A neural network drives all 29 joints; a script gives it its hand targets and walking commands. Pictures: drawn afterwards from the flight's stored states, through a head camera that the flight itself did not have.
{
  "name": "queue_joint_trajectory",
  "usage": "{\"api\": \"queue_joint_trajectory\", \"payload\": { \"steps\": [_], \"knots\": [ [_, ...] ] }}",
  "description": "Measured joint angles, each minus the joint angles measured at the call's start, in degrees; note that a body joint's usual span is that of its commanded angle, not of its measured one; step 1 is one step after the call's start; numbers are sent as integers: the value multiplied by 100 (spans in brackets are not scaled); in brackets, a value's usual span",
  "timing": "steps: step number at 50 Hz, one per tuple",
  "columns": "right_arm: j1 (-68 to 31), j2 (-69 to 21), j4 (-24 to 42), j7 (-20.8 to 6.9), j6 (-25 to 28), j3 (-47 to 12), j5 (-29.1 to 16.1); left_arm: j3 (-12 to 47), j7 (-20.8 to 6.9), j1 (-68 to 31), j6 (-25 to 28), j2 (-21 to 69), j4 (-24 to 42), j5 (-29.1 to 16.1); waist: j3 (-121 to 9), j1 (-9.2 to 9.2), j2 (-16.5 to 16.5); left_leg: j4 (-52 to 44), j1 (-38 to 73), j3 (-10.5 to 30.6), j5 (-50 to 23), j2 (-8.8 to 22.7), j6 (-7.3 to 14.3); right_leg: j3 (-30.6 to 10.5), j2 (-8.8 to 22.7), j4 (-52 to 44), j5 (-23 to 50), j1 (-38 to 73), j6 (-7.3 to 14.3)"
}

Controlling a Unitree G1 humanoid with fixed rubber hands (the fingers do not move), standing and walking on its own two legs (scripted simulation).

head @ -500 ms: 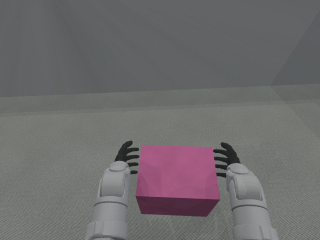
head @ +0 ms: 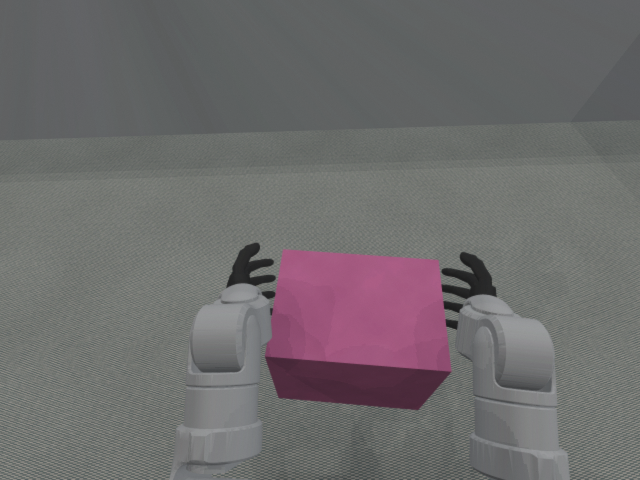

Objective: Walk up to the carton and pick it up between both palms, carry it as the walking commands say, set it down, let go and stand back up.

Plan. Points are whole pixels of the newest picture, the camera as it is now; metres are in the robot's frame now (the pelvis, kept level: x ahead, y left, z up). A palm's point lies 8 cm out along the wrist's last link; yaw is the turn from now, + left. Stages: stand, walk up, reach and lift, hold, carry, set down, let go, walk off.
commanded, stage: carry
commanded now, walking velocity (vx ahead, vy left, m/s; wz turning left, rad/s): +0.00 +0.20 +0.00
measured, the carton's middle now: (353, 333) +0.31 -0.01 +0.00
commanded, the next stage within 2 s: none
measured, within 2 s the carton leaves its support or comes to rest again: neither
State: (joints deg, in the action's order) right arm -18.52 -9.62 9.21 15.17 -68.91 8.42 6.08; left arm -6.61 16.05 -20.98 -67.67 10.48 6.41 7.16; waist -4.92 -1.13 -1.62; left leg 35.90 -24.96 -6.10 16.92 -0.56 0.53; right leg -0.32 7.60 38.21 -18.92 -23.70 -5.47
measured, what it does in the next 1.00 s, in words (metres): steps to the left: right foot, then left foot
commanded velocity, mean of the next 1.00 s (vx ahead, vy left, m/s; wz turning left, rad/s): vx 0.00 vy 0.20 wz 0.00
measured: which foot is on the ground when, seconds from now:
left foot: down 0.00-0.26, up 0.28-0.54, down 0.56-0.82, up 0.84-1.00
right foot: down 0.00-0.02, up 0.04-0.24, down 0.26-0.56, up 0.58-0.80, down 0.82-1.00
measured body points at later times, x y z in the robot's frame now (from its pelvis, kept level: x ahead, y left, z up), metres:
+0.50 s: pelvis -0.02 +0.10 +0.02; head -0.01 +0.09 +0.47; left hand +0.30 +0.22 +0.10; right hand +0.28 -0.06 +0.09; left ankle -0.01 +0.24 -0.69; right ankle -0.04 -0.05 -0.72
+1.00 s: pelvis -0.06 +0.23 +0.01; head -0.06 +0.22 +0.46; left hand +0.25 +0.36 +0.09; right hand +0.24 +0.08 +0.09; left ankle -0.05 +0.36 -0.69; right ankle -0.06 +0.10 -0.72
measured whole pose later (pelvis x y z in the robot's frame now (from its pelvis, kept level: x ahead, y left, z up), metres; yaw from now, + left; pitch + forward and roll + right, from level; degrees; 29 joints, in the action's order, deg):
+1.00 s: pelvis -0.06 +0.23 +0.01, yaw +0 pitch +4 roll +2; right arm -19.0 -9.8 9.3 16.1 -71.5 7.5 6.4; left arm -7.3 14.5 -20.8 -69.9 10.4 6.8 8.5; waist -4.3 -1.5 -0.7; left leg 47.2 -27.9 -4.6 23.3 1.9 -1.9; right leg 7.8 8.0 33.1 -16.1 -20.3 -1.6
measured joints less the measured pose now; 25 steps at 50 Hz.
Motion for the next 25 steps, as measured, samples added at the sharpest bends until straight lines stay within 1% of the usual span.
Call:
{"api": "queue_joint_trajectory", "payload": {
  "steps": [1, 2, 4, 6, 7, 8, 10, 12, 13, 14, 15, 16, 18, 19, 22, 25],
  "knots": [
    [-48, -19, -19, 6, -4, -5, 0, -37, -31, -9, -23, -1, 45, 37, 17, -18, -61, -55, 9, -84, -230, -58, 110, -27, 82, 90, -10, -52, 0],
    [-92, -36, -70, -2, -4, -43, 21, -78, -55, 19, -52, -12, 106, 61, 20, -19, -56, -24, -13, -129, -250, -71, 226, -12, 83, 260, -280, -128, 29],
    [-145, -52, -156, -23, -37, -146, 80, -154, -77, 86, -128, -33, 208, 66, 27, 22, 39, -17, -26, -185, -171, -13, 380, 104, -70, 932, -1009, -337, 149],
    [-157, -56, -173, -73, -102, -195, 157, -183, -40, 111, -203, -41, 251, 18, 23, 79, 109, -115, -13, -222, -184, 29, 450, 298, -242, 1493, -1261, -482, 270],
    [-158, -57, -159, -96, -135, -197, 185, -180, -10, 113, -234, -43, 267, -12, 13, 101, 133, -175, -10, -235, -221, 35, 472, 411, -315, 1565, -1262, -491, 309],
    [-165, -59, -140, -118, -163, -188, 208, -175, 20, 107, -261, -41, 285, -39, 3, 117, 152, -227, -12, -247, -261, 32, 488, 521, -382, 1505, -1229, -458, 340],
    [-192, -69, -98, -162, -199, -158, 253, -166, 59, 86, -291, -34, 322, -68, -25, 132, 179, -288, -32, -279, -319, -4, 523, 715, -502, 1067, -1040, -278, 404],
    [-210, -75, -67, -205, -214, -133, 301, -158, 62, 58, -296, -23, 329, -60, -67, 143, 176, -257, -67, -336, -320, -85, 554, 892, -556, 173, -416, 100, 447],
    [-218, -74, -67, -229, -211, -116, 330, -155, 45, 39, -286, -14, 304, -40, -94, 153, 178, -162, -109, -376, -279, -129, 567, 918, -545, -219, -103, 276, 539],
    [-197, -65, -71, -250, -196, -93, 353, -114, 16, 43, -240, -10, 238, -9, -92, 166, 255, 6, -165, -366, -186, -101, 445, 923, -552, -227, -46, 283, 656],
    [-146, -50, -66, -237, -196, -82, 337, -65, -5, 54, -220, -14, 173, 17, -80, 153, 284, 355, -259, -314, 170, -86, 306, 927, -521, -175, -85, 283, 716],
    [-93, -35, -70, -200, -211, -85, 297, -34, -26, 68, -219, -20, 109, 35, -64, 125, 275, 814, -376, -225, 489, -81, 189, 930, -463, -169, -122, 311, 729],
    [-41, -16, -109, -99, -259, -112, 199, -23, -65, 107, -248, -34, 37, 59, -42, 64, 235, 1550, -550, -18, 699, -21, 15, 910, -335, -298, -91, 403, 669],
    [-45, -14, -123, -48, -280, -125, 154, -38, -83, 118, -264, -38, 35, 67, -36, 37, 211, 1677, -574, 65, 673, 42, -56, 887, -268, -387, -33, 439, 612],
    [-109, -35, -68, 23, -270, -102, 95, -96, -130, 58, -254, -17, 98, 111, 14, -18, 96, 1387, -452, 191, 653, 210, -224, 792, -14, -523, 117, 449, 444],
    [-154, -48, 19, -14, -205, -43, 115, -97, -166, -36, -204, 17, 145, 187, 68, -33, -27, 622, -130, 111, 507, 256, -284, 694, 271, -505, 178, 387, 239]
  ]
}}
